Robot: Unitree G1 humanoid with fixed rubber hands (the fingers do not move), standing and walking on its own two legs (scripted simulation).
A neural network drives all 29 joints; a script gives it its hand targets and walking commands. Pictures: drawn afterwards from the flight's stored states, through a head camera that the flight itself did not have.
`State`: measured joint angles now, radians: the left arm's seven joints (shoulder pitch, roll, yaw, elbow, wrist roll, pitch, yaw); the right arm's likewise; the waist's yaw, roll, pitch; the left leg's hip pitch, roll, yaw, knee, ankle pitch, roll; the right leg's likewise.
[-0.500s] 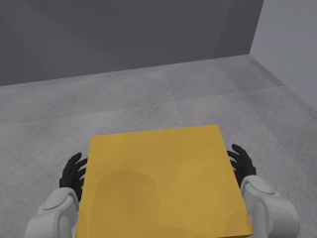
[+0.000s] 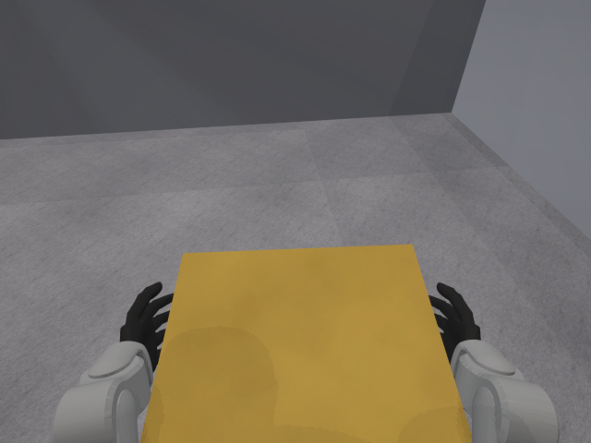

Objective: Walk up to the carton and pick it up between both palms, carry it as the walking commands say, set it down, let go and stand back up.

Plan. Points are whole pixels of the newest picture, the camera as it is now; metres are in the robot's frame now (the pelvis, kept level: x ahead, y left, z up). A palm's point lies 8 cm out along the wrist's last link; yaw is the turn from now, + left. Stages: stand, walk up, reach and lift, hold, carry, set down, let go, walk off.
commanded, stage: carry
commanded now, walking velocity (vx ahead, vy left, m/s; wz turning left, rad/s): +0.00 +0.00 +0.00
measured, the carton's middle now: (302, 375) +0.23 +0.00 +0.02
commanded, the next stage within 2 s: hold in 1.84 s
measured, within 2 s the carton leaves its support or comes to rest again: neither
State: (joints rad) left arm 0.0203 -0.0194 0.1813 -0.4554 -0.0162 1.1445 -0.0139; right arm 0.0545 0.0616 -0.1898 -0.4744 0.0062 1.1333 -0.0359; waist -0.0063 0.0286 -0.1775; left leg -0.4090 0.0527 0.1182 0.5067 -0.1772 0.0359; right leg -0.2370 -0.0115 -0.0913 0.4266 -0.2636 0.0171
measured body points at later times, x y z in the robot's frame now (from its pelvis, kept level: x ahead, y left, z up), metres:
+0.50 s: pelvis -0.06 +0.00 +0.00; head -0.09 +0.01 +0.44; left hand +0.19 +0.20 +0.08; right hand +0.19 -0.18 +0.08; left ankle +0.05 +0.10 -0.74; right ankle -0.04 -0.12 -0.73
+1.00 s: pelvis -0.03 -0.01 +0.00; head -0.05 -0.01 +0.45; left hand +0.22 +0.18 +0.08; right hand +0.22 -0.20 +0.08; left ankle +0.05 +0.10 -0.74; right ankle -0.03 -0.12 -0.74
